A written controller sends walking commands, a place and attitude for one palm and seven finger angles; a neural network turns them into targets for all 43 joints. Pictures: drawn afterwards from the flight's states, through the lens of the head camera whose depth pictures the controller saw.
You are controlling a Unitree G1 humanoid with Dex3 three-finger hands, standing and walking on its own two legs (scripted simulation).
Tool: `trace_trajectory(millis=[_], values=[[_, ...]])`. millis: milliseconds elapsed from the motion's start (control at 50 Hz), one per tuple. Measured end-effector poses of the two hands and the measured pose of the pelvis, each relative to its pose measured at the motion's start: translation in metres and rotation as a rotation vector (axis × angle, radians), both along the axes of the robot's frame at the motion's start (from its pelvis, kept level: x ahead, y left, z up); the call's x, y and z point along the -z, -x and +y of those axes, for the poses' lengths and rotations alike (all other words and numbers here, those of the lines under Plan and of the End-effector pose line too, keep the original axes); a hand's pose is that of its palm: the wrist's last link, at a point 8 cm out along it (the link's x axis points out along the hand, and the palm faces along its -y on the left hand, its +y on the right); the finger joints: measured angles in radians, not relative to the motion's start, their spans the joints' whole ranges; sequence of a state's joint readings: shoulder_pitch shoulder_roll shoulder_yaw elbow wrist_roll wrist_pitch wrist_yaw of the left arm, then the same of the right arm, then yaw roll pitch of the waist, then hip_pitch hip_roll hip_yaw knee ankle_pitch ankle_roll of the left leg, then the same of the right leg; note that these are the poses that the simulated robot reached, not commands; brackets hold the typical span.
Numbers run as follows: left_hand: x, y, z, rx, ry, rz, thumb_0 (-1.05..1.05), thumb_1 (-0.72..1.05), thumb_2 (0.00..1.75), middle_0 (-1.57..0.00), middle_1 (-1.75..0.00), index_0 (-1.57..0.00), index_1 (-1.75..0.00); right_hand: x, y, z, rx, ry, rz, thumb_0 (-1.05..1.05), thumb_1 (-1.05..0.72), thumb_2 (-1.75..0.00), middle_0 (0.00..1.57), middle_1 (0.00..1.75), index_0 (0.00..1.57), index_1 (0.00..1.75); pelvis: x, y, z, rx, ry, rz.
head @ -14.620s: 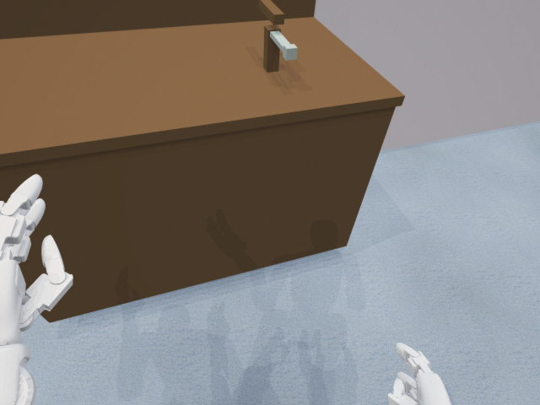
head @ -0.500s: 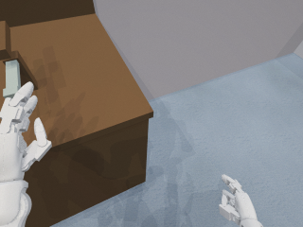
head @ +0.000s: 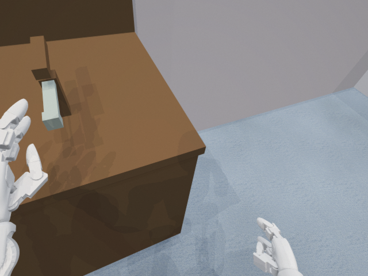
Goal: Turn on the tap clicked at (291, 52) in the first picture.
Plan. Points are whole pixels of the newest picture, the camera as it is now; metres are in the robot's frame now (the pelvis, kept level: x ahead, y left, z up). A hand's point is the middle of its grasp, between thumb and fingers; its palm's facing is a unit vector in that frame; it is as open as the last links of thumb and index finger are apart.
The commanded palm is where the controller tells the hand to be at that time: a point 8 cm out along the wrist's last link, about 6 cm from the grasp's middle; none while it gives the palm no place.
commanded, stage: come to a stop and stand still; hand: left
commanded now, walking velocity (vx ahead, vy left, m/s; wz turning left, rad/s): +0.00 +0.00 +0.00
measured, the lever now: (52, 120) +0.35 +0.30 +0.14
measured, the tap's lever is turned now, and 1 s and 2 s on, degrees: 0 0 0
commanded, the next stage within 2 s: look again from close up in 1.16 s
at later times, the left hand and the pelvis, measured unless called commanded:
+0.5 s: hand (24, 190) +0.20 +0.26 +0.16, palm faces +0.43 -0.83 -0.35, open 7.4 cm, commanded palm +0.14 +0.29 +0.17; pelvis -0.02 +0.01 +0.00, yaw +1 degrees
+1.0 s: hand (42, 184) +0.21 +0.25 +0.15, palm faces +0.42 -0.83 -0.36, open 7.4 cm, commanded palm +0.16 +0.27 +0.17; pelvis +0.01 -0.01 +0.00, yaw +2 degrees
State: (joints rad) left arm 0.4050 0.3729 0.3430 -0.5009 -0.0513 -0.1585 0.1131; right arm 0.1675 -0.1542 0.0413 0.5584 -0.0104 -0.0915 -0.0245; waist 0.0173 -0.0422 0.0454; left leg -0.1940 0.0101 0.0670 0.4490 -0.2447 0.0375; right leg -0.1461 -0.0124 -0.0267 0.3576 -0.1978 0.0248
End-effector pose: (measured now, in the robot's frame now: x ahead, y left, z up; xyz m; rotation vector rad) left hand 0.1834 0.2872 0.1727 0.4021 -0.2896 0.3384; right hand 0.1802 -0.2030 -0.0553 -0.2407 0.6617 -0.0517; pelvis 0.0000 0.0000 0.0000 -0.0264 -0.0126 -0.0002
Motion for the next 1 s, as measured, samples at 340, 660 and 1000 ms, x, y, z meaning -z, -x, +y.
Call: trace_trajectory(millis=[340,660,1000], values=[[0.015,0.030,0.019,-0.078,0.046,0.043,0.02,0.89,0.90,-0.21,-0.30,-0.21,-0.30,0.011,0.038,0.003,0.005,0.017,0.055,0.01,-0.91,-0.90,0.21,0.30,0.20,0.30,-0.001,0.022,0.013,-0.014,-0.010,-0.014],[0.013,0.022,0.004,-0.083,0.016,0.091,0.01,0.89,0.90,-0.21,-0.30,-0.21,-0.30,0.015,0.025,-0.019,0.029,0.010,0.069,0.01,-0.91,-0.90,0.21,0.30,0.20,0.30,-0.003,0.010,-0.002,-0.021,-0.004,0.009],[0.005,0.012,-0.003,-0.085,0.003,0.088,0.01,0.89,0.90,-0.21,-0.30,-0.21,-0.30,0.010,-0.001,-0.025,0.031,0.006,0.050,0.01,-0.91,-0.90,0.21,0.30,0.20,0.30,-0.004,-0.005,-0.010,-0.027,-0.005,0.018]])
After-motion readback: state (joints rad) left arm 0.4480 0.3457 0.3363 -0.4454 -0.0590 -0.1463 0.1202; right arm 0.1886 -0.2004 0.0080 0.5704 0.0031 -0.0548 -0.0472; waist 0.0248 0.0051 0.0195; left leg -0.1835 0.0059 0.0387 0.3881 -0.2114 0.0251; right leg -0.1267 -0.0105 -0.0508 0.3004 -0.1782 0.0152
